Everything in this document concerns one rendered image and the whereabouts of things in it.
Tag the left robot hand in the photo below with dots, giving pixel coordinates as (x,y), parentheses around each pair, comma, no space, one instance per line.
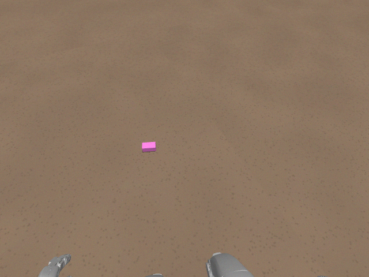
(55,266)

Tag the small box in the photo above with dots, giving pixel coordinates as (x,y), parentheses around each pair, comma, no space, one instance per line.
(150,146)

